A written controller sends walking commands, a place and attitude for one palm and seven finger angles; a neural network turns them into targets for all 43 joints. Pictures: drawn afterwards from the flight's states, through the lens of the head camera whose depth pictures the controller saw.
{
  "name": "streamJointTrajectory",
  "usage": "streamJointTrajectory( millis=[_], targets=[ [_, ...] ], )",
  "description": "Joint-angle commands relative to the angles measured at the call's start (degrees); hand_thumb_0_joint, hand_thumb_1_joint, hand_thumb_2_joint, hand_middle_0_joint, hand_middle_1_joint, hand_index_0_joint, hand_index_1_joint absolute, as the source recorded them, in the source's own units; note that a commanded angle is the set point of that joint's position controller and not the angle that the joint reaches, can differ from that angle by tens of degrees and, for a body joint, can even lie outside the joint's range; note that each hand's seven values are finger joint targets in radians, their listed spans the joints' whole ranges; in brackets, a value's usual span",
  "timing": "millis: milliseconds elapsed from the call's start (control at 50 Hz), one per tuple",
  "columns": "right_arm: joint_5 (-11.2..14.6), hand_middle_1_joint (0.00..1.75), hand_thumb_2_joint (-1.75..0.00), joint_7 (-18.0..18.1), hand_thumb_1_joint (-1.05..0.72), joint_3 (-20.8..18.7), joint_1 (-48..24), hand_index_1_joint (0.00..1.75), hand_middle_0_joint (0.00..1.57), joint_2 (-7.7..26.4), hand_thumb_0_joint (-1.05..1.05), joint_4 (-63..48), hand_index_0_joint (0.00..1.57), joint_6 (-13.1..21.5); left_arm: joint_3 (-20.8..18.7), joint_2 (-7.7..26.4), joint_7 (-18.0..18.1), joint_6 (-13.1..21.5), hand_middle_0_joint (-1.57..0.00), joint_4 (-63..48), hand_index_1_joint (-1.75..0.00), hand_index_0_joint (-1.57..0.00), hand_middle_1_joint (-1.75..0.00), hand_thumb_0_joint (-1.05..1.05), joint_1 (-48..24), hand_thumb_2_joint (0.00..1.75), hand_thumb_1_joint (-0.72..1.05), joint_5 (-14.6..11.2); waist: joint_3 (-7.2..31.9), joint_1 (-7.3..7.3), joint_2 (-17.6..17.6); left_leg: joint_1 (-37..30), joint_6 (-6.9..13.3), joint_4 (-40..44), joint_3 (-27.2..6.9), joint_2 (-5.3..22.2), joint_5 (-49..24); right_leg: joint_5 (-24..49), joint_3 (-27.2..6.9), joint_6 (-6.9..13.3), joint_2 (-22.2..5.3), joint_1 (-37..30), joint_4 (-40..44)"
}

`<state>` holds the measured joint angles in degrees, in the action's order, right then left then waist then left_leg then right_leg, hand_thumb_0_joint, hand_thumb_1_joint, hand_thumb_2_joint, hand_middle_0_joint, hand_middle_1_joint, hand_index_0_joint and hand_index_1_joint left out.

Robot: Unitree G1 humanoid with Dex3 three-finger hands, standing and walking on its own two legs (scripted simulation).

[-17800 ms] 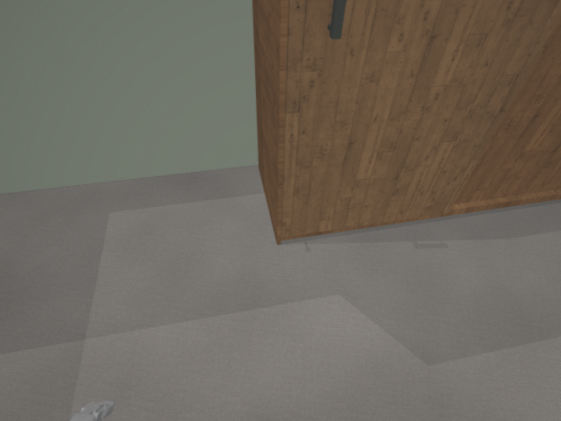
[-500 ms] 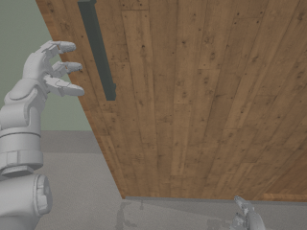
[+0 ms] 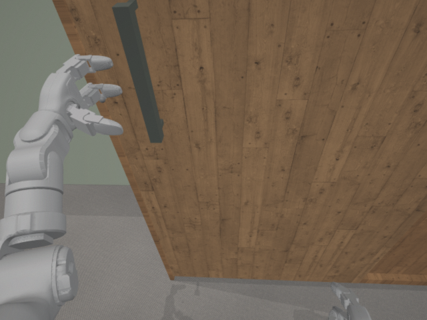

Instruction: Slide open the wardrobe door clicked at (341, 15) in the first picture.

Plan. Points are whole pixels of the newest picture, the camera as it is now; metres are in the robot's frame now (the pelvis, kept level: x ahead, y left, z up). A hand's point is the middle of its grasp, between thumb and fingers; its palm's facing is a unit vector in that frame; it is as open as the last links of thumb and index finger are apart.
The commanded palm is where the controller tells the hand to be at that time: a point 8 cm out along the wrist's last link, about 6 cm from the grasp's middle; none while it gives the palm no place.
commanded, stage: move the hooked fingers beside the handle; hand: left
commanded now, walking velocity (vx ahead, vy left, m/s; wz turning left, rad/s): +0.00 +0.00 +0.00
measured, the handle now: (146, 79) +0.45 +0.15 +0.26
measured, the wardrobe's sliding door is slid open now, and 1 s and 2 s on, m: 0.00 0.00 0.00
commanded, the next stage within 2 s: none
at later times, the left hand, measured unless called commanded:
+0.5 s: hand (105, 110) +0.38 +0.20 +0.24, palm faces +0.04 -1.00 -0.03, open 14.0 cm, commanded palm +0.35 +0.26 +0.25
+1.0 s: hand (99, 96) +0.39 +0.21 +0.27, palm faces +0.03 -1.00 -0.03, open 14.0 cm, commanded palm +0.36 +0.26 +0.25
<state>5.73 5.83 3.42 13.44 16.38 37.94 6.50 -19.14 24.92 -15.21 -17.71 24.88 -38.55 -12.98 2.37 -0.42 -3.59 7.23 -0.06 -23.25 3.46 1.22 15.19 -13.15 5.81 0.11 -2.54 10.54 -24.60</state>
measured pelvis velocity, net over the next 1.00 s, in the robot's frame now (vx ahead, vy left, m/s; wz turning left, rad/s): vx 0.00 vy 0.00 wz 0.00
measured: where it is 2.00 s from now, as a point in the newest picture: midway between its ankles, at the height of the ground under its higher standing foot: outside the picture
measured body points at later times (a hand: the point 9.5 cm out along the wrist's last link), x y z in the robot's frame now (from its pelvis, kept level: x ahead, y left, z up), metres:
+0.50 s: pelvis -0.01 +0.00 +0.00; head -0.03 -0.03 +0.45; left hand +0.38 +0.26 +0.25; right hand +0.17 -0.23 -0.09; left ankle -0.03 +0.12 -0.74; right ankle +0.00 -0.12 -0.74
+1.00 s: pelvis +0.00 +0.00 +0.00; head -0.02 -0.02 +0.45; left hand +0.38 +0.26 +0.27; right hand +0.15 -0.25 -0.09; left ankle -0.03 +0.12 -0.74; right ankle +0.00 -0.12 -0.74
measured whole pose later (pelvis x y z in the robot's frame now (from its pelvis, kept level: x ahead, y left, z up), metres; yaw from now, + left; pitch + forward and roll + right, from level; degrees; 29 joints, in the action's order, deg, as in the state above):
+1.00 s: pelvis +0.00 +0.00 +0.00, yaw +0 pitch -1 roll +0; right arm 5.5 6.0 3.6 13.5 16.1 37.9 6.5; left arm -19.5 24.5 -14.5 -16.0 22.4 -37.9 -13.2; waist 2.2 -0.1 -3.0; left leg 6.9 -0.1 -23.0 3.4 1.3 14.9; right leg -12.5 5.7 0.1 -2.4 10.0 -23.9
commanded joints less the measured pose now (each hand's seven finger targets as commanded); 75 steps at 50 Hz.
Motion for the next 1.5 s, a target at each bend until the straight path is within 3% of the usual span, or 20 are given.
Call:
streamJointTrajectory(
  millis=[0, 120, 160, 340, 420, 480, 520, 680, 740, 800, 860, 960, 1040, 1100, 1160, 1200, 1260, 1360, 1420, 1480],
  targets=[
    [0.17, 0.3, -0.9, 0.07, -0.9, -2.24, -7.33, 0.3, 0.2, 6.73, 0.0, -9.25, 0.2, 2.61, -4.28, 15.48, 1.53, 0.88, -0.3, -8.57, -1.2, -0.3, -1.2, 0.0, -22.36, 0.3, -0.5, -0.19, 11.69, -0.62, 4.07, -2.04, 2.04, 1.98, -3.55, -0.27, -14.77, 15.39, -2.53, 1.45, 0.52, -3.53, 2.18],
    [-0.23, 0.3, -0.9, -0.02, -0.9, -2.1, -8.52, 0.3, 0.2, 5.82, 0.0, -11.19, 0.2, 2.35, -6.14, 18.15, 2.25, 3.41, -0.3, -17.94, -1.2, -0.3, -1.2, 0.0, -25.4, 0.3, -0.5, 0.21, 18.24, -0.98, 1.82, -5.32, 2.17, 0.99, -3.52, -0.42, -19.27, 19.86, -3.03, 1.59, 0.41, -7.18, 0.92],
    [-0.36, 0.3, -0.9, 0.01, -0.9, -1.9, -8.79, 0.3, 0.2, 5.36, 0.0, -11.24, 0.2, 2.84, -4.38, 15.79, 2.0, 4.5, -0.3, -20.82, -1.2, -0.3, -1.2, 0.0, -28.07, 0.3, -0.5, -0.11, 19.36, -0.44, 0.51, -7.07, 2.01, 0.7, -3.71, -0.46, -20.65, 20.88, -2.92, 1.69, 0.51, -7.05, 0.68],
    [0.45, 0.3, -0.9, 0.31, -0.9, -1.61, -9.1, 0.3, 0.2, 5.82, 0.0, -9.42, 0.2, 2.15, 2.3, 8.07, 1.41, -2.01, -0.3, -9.95, -1.2, -0.3, -1.2, 0.0, -23.72, 0.3, -0.5, -0.33, 9.16, 0.59, 0.87, -2.65, 1.7, 1.93, -4.12, -0.46, -12.48, 12.36, -2.21, 1.61, 0.61, -0.65, 2.49],
    [-0.01, 0.3, -0.9, 0.26, -0.9, -1.94, -9.29, 0.3, 0.2, 5.93, 0.0, -10.13, 0.2, 2.05, -1.75, 12.78, 2.46, -0.14, -0.3, -13.51, -1.2, -0.3, -1.2, 0.0, -25.51, 0.3, -0.5, -0.53, 14.32, -0.18, 4.54, -3.81, 2.09, 1.48, -4.37, -0.5, -14.4, 14.12, -2.59, 1.54, 0.54, -3.55, 1.95],
    [-0.55, 0.3, -0.9, 0.06, -0.9, -1.74, -9.38, 0.3, 0.2, 5.62, 0.0, -10.77, 0.2, 2.21, -5.47, 18.08, 3.54, 3.69, -0.3, -20.58, -1.2, -0.3, -1.2, 0.0, -28.34, 0.3, -0.5, -0.09, 19.1, -1.01, 1.71, -5.74, 1.81, 1.27, -4.46, -0.47, -18.2, 17.39, -2.94, 1.69, 0.33, -7.22, 1.24],
    [-0.71, 0.3, -0.9, 0.06, -0.9, -1.55, -9.6, 0.3, 0.2, 5.08, 0.0, -11.01, 0.2, 2.63, -5.62, 17.41, 3.84, 5.13, -0.3, -22.47, -1.2, -0.3, -1.2, 0.0, -29.62, 0.3, -0.5, 0.0, 20.21, -0.9, -0.5, -6.8, 1.89, 1.25, -4.19, -0.62, -19.7, 19.17, -3.14, 1.81, 0.37, -7.96, 1.12],
    [0.46, 0.3, -0.9, 0.54, -0.9, -2.03, -7.39, 0.3, 0.2, 6.98, 0.0, -8.57, 0.2, 1.54, -2.18, 14.12, 0.9, -1.82, -0.3, -2.65, -1.2, -0.3, -1.2, 0.0, -20.65, 0.3, -0.5, 0.31, 7.19, 0.1, 4.04, -0.14, 2.03, 2.67, -3.59, -0.23, -10.73, 10.96, -2.62, 1.44, 0.68, -1.42, 3.71],
    [0.48, 0.3, -0.9, 0.6, -0.9, -2.11, -7.51, 0.3, 0.2, 6.65, 0.0, -9.64, 0.2, 1.88, 0.04, 12.96, -0.12, -0.81, -0.3, -5.91, -1.2, -0.3, -1.2, 0.0, -25.43, 0.3, -0.5, -0.11, 10.95, 1.01, 2.28, -1.71, 2.21, 1.88, -3.75, -0.53, -10.46, 10.63, -2.99, 1.37, 0.45, -1.14, 3.32],
    [-0.05, 0.3, -0.9, 0.58, -0.9, -2.42, -7.45, 0.3, 0.2, 6.49, 0.0, -10.65, 0.2, 2.68, -4.19, 18.4, 0.36, 4.23, -0.3, -15.23, -1.2, -0.3, -1.2, 0.0, -30.51, 0.3, -0.5, -0.57, 18.64, 0.47, 2.47, -5.18, 2.47, 1.16, -4.32, -0.49, -14.64, 14.3, -3.39, 1.49, 0.55, -5.38, 2.58],
    [-0.42, 0.3, -0.9, 0.59, -0.9, -1.94, -7.74, 0.3, 0.2, 5.59, 0.0, -10.81, 0.2, 3.64, -4.46, 17.8, 0.99, 7.93, -0.3, -21.71, -1.2, -0.3, -1.2, 0.0, -34.19, 0.3, -0.5, -0.86, 22.96, 0.41, -1.96, -8.79, 2.08, 0.57, -4.44, -0.73, -19.83, 19.02, -3.15, 1.88, 0.66, -7.42, 1.37],
    [-0.02, 0.3, -0.9, 0.3, -0.9, -1.83, -7.51, 0.3, 0.2, 6.18, 0.0, -8.63, 0.2, 3.09, -4.18, 15.03, 1.68, 3.0, -0.3, -9.17, -1.2, -0.3, -1.2, 0.0, -24.64, 0.3, -0.5, -0.69, 11.33, -0.27, 0.87, -2.88, 1.64, 2.33, -3.97, -0.32, -15.25, 15.53, -2.38, 1.76, 0.88, -3.73, 2.66],
    [0.52, 0.3, -0.9, -0.13, -0.9, -2.21, -7.23, 0.3, 0.2, 7.1, 0.0, -9.17, 0.2, 1.4, -3.03, 14.31, 1.35, -2.86, -0.3, -2.18, -1.2, -0.3, -1.2, 0.0, -17.06, 0.3, -0.5, 0.27, 7.62, -0.7, 4.53, 1.21, 1.81, 2.71, -3.32, -0.25, -12.38, 13.09, -2.34, 1.33, 0.65, -2.2, 2.94],
    [0.29, 0.3, -0.9, -0.38, -0.9, -2.47, -7.85, 0.3, 0.2, 6.79, 0.0, -10.94, 0.2, 1.14, -3.28, 15.07, 1.09, -0.76, -0.3, -9.99, -1.2, -0.3, -1.2, 0.0, -20.15, 0.3, -0.5, 0.02, 12.71, -0.5, 5.51, -1.22, 2.12, 2.0, -3.49, -0.16, -14.61, 15.17, -2.62, 1.32, 0.62, -4.15, 2.26],
    [-0.23, 0.3, -0.9, -0.23, -0.9, -2.31, -8.62, 0.3, 0.2, 5.69, 0.0, -12.55, 0.2, 2.16, -4.56, 16.74, 1.26, 4.33, -0.3, -23.08, -1.2, -0.3, -1.2, 0.0, -27.48, 0.3, -0.5, -0.62, 21.18, -0.44, 1.87, -6.7, 2.36, 0.59, -3.78, -0.52, -20.25, 20.46, -3.14, 1.61, 0.66, -7.63, 0.81],
    [-0.47, 0.3, -0.9, 0.02, -0.9, -2.01, -8.84, 0.3, 0.2, 5.32, 0.0, -12.18, 0.2, 2.72, -3.89, 16.36, 1.66, 6.94, -0.3, -28.13, -1.2, -0.3, -1.2, 0.0, -31.7, 0.3, -0.5, -0.96, 22.49, 0.29, -0.75, -9.37, 2.17, 0.41, -4.07, -0.37, -21.95, 20.71, -3.08, 1.62, 0.89, -7.33, 0.99],
    [-0.41, 0.3, -0.9, 0.45, -0.9, -1.73, -8.71, 0.3, 0.2, 5.26, 0.0, -10.26, 0.2, 3.09, -4.48, 15.46, 2.01, 5.47, -0.3, -22.04, -1.2, -0.3, -1.2, 0.0, -29.17, 0.3, -0.5, -1.2, 18.05, 0.17, -2.91, -8.5, 1.79, 0.67, -3.8, -0.47, -19.85, 19.0, -2.87, 1.73, 1.08, -5.05, 1.82],
    [0.44, 0.3, -0.9, 0.48, -0.9, -1.75, -7.81, 0.3, 0.2, 6.35, 0.0, -8.16, 0.2, 1.68, -0.03, 11.05, 1.86, -3.01, -0.3, -5.01, -1.2, -0.3, -1.2, 0.0, -22.16, 0.3, -0.5, 0.19, 6.91, 0.54, 0.98, -0.67, 1.69, 2.25, -3.81, -0.45, -12.37, 12.45, -2.18, 1.55, 0.87, -0.5, 3.09],
    [0.26, 0.3, -0.9, 0.0, -0.9, -2.25, -7.79, 0.3, 0.2, 6.6, 0.0, -9.72, 0.2, 0.91, -1.77, 13.08, 1.29, -3.21, -0.3, -6.59, -1.2, -0.3, -1.2, 0.0, -20.33, 0.3, -0.5, 0.12, 12.07, -0.28, 5.24, -1.34, 2.02, 1.39, -3.81, -0.57, -15.58, 16.5, -2.29, 1.49, 0.67, -3.76, 2.05],
    [-0.15, 0.3, -0.9, -0.26, -0.9, -2.38, -8.91, 0.3, 0.2, 5.85, 0.0, -11.9, 0.2, 1.26, -3.47, 15.25, 0.94, 1.59, -0.3, -18.07, -1.2, -0.3, -1.2, 0.0, -22.36, 0.3, -0.5, -0.64, 19.2, -0.82, 4.18, -5.37, 2.19, 0.22, -3.91, -0.33, -20.76, 21.29, -2.73, 1.65, 0.56, -7.43, 0.69]
  ],
)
